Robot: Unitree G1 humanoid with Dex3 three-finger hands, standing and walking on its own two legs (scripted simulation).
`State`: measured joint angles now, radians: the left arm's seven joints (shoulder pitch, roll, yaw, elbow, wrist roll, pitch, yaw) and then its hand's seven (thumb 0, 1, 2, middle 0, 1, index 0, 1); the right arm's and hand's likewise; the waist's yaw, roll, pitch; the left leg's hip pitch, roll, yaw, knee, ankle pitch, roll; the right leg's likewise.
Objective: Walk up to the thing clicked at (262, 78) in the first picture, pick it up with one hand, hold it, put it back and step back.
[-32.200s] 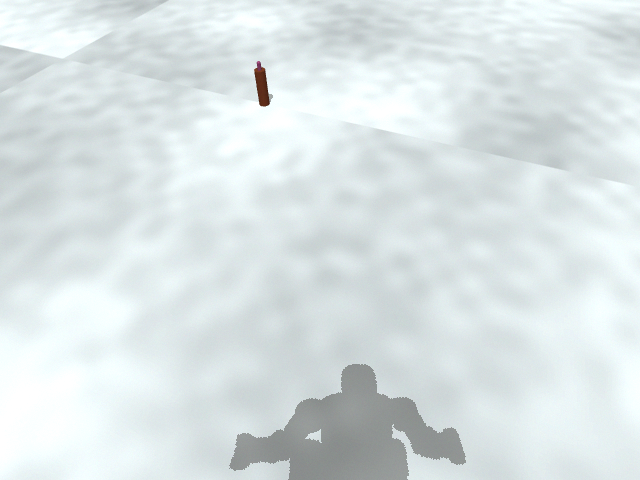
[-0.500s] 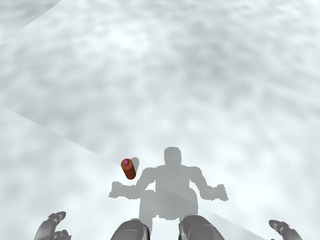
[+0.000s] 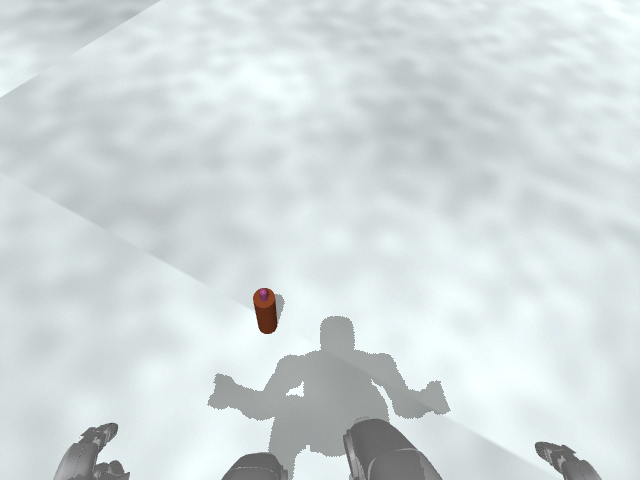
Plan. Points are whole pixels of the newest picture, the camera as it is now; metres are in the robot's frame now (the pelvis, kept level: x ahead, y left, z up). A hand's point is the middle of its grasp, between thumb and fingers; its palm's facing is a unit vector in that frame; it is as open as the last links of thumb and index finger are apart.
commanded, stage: step back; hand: left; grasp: from the side
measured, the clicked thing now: (265, 309) +0.57 +0.14 -0.63
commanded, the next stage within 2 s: none
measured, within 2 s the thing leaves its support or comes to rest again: neither
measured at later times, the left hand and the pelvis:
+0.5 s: hand out of the picture -0.07 +0.22 -0.14, palm faces -0.04 -0.91 -0.40, open 7.4 cm; pelvis -0.16 -0.04 +0.00, yaw -2 degrees
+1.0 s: hand out of the picture -0.25 +0.20 -0.17, palm faces -0.07 -0.92 -0.39, open 7.4 cm; pelvis -0.35 -0.07 -0.02, yaw -4 degrees
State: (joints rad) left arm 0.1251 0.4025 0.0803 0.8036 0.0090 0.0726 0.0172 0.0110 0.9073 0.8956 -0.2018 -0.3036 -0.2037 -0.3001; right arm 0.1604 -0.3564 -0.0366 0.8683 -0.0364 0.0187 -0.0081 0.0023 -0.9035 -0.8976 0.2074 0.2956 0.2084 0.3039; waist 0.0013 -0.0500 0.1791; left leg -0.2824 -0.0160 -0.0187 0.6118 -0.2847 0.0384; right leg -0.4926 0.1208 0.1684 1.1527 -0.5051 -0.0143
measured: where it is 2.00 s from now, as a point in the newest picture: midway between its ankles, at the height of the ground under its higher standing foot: outside the picture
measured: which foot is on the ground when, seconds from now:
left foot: down 0.00-0.32, up 0.34-0.60, down 0.62-1.00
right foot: up 0.00-0.26, down 0.28-0.62, up 0.64-0.98, down 1.00-1.00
